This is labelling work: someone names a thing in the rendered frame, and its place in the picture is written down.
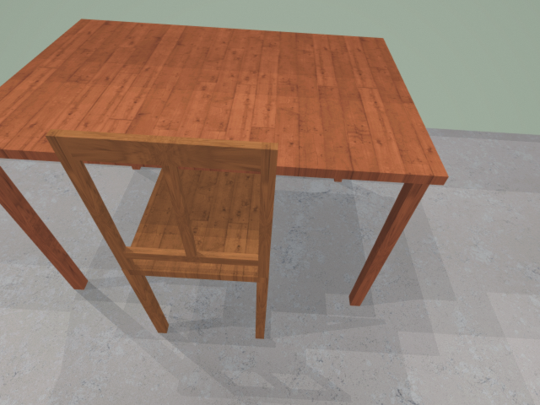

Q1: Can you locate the chair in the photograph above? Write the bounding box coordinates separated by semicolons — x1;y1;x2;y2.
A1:
46;129;278;339

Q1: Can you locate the table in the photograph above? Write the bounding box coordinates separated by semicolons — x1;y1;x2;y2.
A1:
0;19;449;306

